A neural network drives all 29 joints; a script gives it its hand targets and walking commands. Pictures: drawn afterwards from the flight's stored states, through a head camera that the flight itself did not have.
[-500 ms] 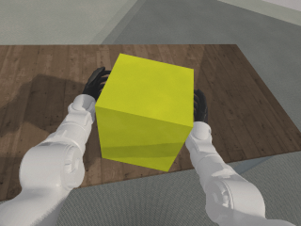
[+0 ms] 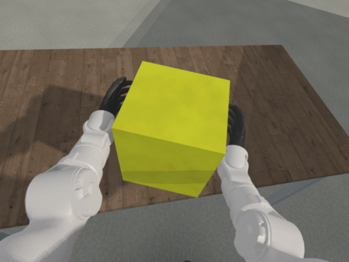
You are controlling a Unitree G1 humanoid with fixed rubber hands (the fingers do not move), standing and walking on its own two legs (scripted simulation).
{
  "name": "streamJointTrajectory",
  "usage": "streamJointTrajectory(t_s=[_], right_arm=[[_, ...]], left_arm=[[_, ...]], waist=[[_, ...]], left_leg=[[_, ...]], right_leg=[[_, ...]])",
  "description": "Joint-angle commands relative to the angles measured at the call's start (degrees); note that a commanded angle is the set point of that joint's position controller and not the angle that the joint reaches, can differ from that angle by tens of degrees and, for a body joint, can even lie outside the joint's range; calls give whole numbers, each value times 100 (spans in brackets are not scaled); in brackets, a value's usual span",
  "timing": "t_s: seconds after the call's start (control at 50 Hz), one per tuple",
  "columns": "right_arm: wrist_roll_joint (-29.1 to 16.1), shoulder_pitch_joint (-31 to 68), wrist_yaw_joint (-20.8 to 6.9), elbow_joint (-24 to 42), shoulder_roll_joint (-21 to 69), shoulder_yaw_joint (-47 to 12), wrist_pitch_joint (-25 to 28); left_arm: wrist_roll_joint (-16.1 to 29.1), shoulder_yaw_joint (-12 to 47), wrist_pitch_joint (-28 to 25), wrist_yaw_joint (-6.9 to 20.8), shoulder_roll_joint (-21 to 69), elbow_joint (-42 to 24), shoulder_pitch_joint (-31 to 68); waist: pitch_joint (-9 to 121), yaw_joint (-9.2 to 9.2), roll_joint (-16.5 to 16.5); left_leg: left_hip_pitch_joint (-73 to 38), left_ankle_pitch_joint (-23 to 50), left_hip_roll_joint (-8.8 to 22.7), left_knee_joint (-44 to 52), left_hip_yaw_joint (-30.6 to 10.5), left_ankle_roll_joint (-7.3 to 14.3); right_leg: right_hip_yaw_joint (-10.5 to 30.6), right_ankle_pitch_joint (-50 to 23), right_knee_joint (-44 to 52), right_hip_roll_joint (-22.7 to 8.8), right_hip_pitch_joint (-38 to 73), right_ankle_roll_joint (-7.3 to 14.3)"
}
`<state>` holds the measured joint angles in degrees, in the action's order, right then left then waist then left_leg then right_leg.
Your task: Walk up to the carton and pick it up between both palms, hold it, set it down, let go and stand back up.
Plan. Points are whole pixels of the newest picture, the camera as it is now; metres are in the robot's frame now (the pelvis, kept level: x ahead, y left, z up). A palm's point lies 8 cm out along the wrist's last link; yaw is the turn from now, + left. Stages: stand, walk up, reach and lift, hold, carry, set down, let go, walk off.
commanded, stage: reach and lift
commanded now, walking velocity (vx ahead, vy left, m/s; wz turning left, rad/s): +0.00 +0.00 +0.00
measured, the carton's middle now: (171, 134) +0.43 -0.04 +0.00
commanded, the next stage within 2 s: none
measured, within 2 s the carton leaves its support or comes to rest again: leaves its support in 1.24 s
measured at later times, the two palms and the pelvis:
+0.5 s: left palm (109, 110) +0.47 +0.10 +0.05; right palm (235, 140) +0.37 -0.19 +0.04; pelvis +0.00 +0.00 +0.00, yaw +0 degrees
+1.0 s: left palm (108, 118) +0.44 +0.11 +0.06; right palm (236, 146) +0.36 -0.18 +0.03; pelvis -0.01 +0.00 +0.00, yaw +0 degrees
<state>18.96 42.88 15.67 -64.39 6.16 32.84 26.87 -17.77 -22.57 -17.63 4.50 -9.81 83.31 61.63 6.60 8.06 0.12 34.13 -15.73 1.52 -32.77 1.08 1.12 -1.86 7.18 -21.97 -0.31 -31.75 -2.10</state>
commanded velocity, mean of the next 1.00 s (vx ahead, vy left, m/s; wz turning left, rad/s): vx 0.00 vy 0.00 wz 0.00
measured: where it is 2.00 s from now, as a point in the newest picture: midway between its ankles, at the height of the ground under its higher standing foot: outside the picture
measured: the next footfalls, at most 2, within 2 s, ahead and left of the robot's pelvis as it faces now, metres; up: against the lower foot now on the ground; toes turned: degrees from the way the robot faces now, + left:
none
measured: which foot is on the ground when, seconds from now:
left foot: down 0.00-1.00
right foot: down 0.00-1.00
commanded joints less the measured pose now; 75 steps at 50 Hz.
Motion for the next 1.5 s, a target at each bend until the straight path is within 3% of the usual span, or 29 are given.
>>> streamJointTrajectory(t_s=[0.0,0.06,0.1,0.12,0.14,0.26,0.28,0.32,0.36,0.4,0.42,0.48,0.52,0.58,0.6,0.66,0.8,0.82,0.86,0.88,1.0,1.06,1.08,1.2,1.28,1.3,1.34,1.38,1.48], right_arm=[[856,2691,-888,195,3289,-1006,-25],[755,2555,-896,-76,3290,-1090,48],[686,2658,-922,-39,3194,-1076,-11],[790,2691,-907,-37,3144,-906,10],[654,2779,-901,53,3225,-1174,58],[688,2704,-912,-7,3104,-990,-10],[778,2946,-890,254,3131,-1081,61],[732,2792,-847,-71,3178,-977,65],[778,2873,-882,13,3215,-1013,40],[609,2801,-871,97,3127,-1179,113],[581,2880,-872,105,3241,-1346,129],[568,2803,-843,80,3239,-1290,250],[487,2941,-871,343,3205,-1574,258],[438,2964,-904,354,3161,-1658,385],[476,2990,-918,96,3244,-1607,396],[332,2889,-942,29,3058,-1739,507],[166,3080,-1016,281,2931,-2140,490],[112,3151,-1018,295,3035,-2162,492],[42,3036,-1045,340,3138,-2365,421],[177,3148,-1057,413,3161,-2375,486],[21,3623,-1121,857,3152,-2584,224],[-186,3576,-1131,869,3137,-2595,43],[-229,3748,-1191,1110,3210,-2852,-56],[-408,4196,-1260,1578,3476,-3075,-438],[-581,3759,-1318,1455,3499,-3304,-871],[-635,4027,-1327,1470,3551,-3462,-908],[-812,3903,-1308,1754,3549,-3668,-1046],[-1007,3753,-1369,1804,3528,-3923,-1189],[-1440,3946,-1402,2296,3594,-4470,-1654]], left_arm=[[-642,284,104,705,3420,572,2014],[-591,558,111,655,3575,339,1950],[-700,421,170,625,3412,560,1862],[-615,476,123,608,3527,355,2043],[-517,507,138,599,3569,411,1777],[-581,497,235,557,3532,504,1850],[-646,404,265,602,3553,735,1766],[-592,628,176,600,3538,408,1999],[-589,501,223,593,3526,583,1928],[-512,705,164,544,3628,360,1860],[-618,610,196,552,3517,540,1673],[-359,1015,100,487,3796,114,1965],[-344,958,91,467,3644,367,1830],[-166,1428,-52,347,4024,-5,1964],[-278,1145,-173,367,3778,161,2260],[-201,1433,-192,286,3963,-66,2070],[83,1634,-386,189,4021,259,1683],[210,1773,-469,202,4072,-281,2274],[298,1837,-483,179,4129,-322,2090],[282,1832,-618,209,4040,-245,2192],[420,1854,-584,151,4030,-356,2096],[729,2256,-523,72,4215,-754,2513],[726,2321,-498,40,4308,-830,2355],[1045,2424,-497,8,4317,-1174,2753],[1129,2517,-337,-53,4508,-1413,2518],[1182,2542,-328,-38,4398,-1619,3049],[1160,2701,-191,-78,4598,-1543,2348],[1480,3062,-150,-152,4961,-2227,2730],[1627,3144,197,-217,5019,-2553,2537]], waist=[[2440,35,-471],[2588,22,-793],[2245,-87,-824],[2510,58,-833],[2435,-141,-814],[2298,40,-786],[2381,-58,-650],[2425,69,-874],[2362,-52,-793],[2658,-7,-935],[2681,-183,-736],[3148,-40,-831],[3205,-239,-699],[3666,-84,-825],[3461,-171,-790],[3489,-118,-1060],[3470,-277,-713],[3811,-237,-680],[3977,-342,-601],[3936,-235,-508],[3855,-372,-323],[3900,-192,-571],[4067,-316,-516],[4163,-226,-358],[3708,-59,-384],[3783,-217,-591],[3904,-156,-537],[4136,-74,-783],[4131,-315,-753]], left_leg=[[-1852,1846,-154,428,324,-597],[-2208,2297,-43,344,157,-677],[-2202,2358,-63,330,190,-695],[-2350,2302,-51,380,144,-747],[-2206,2400,-55,279,210,-695],[-2253,2371,-39,400,151,-700],[-2164,2268,-76,402,220,-689],[-2283,2329,-28,379,166,-724],[-2127,2290,-54,393,210,-702],[-2314,2818,-54,306,164,-794],[-2252,2739,-72,291,211,-731],[-2654,3200,-38,183,183,-820],[-2454,3067,-59,195,279,-750],[-3063,3659,13,175,111,-861],[-2801,3315,9,229,191,-773],[-3234,4126,16,150,142,-915],[-2904,3787,-5,193,90,-811],[-3003,3760,-20,185,98,-774],[-2801,3564,-63,231,130,-728],[-2631,3445,-71,276,123,-722],[-2304,2549,-158,489,152,-544],[-2402,2450,-117,546,88,-603],[-2501,2367,-131,573,39,-550],[-1853,1357,-261,746,137,-381],[-2112,1256,-285,871,112,-379],[-2017,1422,-252,796,70,-386],[-2232,1626,-283,767,38,-428],[-2574,2245,-225,604,-119,-552],[-2793,2424,-254,523,-117,-551]], right_leg=[[-503,-1431,164,277,1832,279],[-583,-1402,134,337,1440,339],[-583,-1297,162,331,1476,370],[-621,-1167,233,341,1319,384],[-542,-1387,156,309,1494,385],[-605,-1297,212,348,1546,357],[-625,-1268,198,349,1558,335],[-614,-1286,224,345,1432,371],[-593,-1323,115,323,1422,382],[-607,-1635,172,380,1586,364],[-561,-1680,184,367,1662,365],[-644,-1841,222,444,1501,385],[-569,-1923,164,424,1667,367],[-680,-2068,242,511,1596,412],[-619,-1785,275,488,1545,404],[-666,-2146,336,493,1579,413],[-520,-2276,316,468,1867,462],[-532,-2289,292,456,1906,416],[-459,-2475,268,415,2119,442],[-458,-2520,192,386,2333,406],[-353,-2152,187,340,2456,397],[-367,-1974,199,343,2366,422],[-365,-1734,215,391,2243,416],[-207,-1413,22,213,2596,320],[-242,-1134,78,226,2510,320],[-167,-1258,-30,218,2540,312],[-204,-1400,12,273,2578,326],[-226,-1417,17,322,2336,380],[-159,-1205,21,371,2332,322]])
